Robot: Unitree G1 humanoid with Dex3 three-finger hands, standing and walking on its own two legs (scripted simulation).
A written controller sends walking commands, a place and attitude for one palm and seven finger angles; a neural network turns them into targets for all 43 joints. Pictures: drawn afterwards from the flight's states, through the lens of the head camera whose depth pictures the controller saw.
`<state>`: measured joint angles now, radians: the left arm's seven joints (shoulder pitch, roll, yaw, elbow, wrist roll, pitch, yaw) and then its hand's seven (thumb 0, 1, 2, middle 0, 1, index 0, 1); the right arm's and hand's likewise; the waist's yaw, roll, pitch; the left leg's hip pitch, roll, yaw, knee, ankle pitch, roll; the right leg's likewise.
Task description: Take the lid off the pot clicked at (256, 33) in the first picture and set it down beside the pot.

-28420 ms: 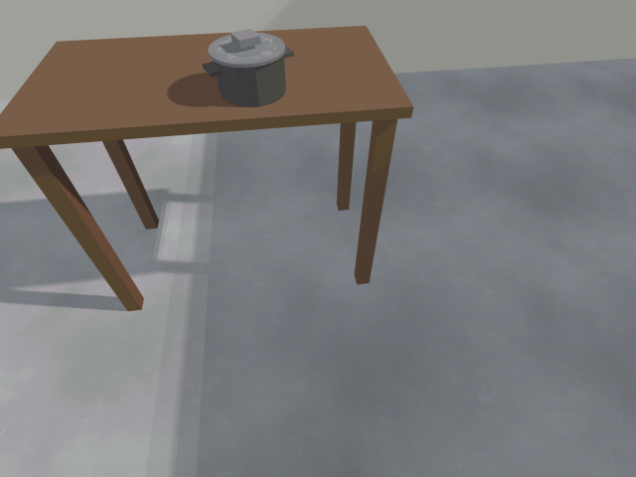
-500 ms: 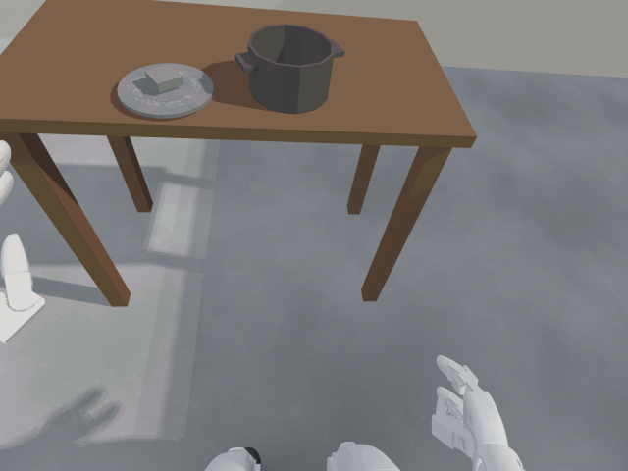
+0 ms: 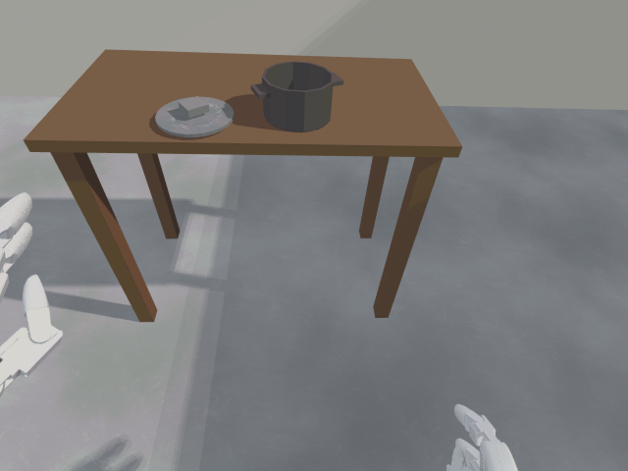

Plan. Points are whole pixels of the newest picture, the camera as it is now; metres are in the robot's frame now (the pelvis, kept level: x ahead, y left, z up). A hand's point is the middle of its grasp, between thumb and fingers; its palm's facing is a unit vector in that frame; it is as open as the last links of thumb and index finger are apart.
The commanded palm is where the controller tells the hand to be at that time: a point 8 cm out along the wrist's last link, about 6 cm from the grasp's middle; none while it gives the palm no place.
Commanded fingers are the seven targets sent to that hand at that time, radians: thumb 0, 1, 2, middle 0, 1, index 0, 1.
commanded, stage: stop stepping back and stand still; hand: left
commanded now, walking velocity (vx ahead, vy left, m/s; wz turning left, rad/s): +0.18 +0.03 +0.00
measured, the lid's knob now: (193, 106) +0.86 +0.27 +0.05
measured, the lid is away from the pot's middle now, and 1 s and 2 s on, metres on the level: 0.24 0.24 0.24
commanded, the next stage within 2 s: let the arm hang, fingers relaxed in 1.24 s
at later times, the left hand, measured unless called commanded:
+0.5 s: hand out of the picture +0.08 +0.19 -0.17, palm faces +0.18 -0.97 -0.16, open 7.1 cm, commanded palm none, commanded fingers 0.00 0.90 0.90 -0.20 -0.30 -0.20 -0.30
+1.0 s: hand out of the picture +0.04 +0.21 -0.16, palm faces +0.07 -0.97 -0.21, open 7.4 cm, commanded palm none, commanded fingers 0.00 0.90 0.90 -0.20 -0.30 -0.20 -0.30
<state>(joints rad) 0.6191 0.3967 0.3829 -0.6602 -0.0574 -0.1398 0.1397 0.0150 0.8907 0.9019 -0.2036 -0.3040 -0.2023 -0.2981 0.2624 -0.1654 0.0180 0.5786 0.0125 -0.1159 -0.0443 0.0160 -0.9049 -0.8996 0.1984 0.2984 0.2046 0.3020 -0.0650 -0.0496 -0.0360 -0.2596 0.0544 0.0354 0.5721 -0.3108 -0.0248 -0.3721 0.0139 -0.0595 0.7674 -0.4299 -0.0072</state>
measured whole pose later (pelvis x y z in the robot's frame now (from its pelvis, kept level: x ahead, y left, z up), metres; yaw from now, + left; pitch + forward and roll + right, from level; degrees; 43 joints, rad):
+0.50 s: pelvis +0.03 +0.01 +0.00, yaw +7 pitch -1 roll +0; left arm 0.28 0.14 0.06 0.78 -0.01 0.06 0.03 -0.02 0.97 0.90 -0.20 -0.30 -0.20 -0.30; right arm 0.23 -0.19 0.00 0.82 -0.02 0.03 0.00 0.01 -0.91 -0.90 0.20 0.30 0.20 0.30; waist -0.03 -0.03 0.08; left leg -0.34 0.08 0.06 0.65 -0.29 -0.03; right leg -0.25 -0.02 -0.16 0.63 -0.36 -0.04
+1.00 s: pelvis +0.03 +0.04 +0.01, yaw +3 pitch -1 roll +0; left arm 0.25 0.14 0.00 1.11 0.01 0.00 0.03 0.00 0.91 0.90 -0.20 -0.30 -0.20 -0.30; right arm 0.29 -0.14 -0.03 1.08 -0.01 0.03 -0.02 0.01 -0.92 -0.90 0.20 0.30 0.20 0.30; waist -0.02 0.03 0.04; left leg -0.22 0.06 0.14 0.46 -0.22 0.00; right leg -0.15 -0.02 -0.10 0.43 -0.26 -0.01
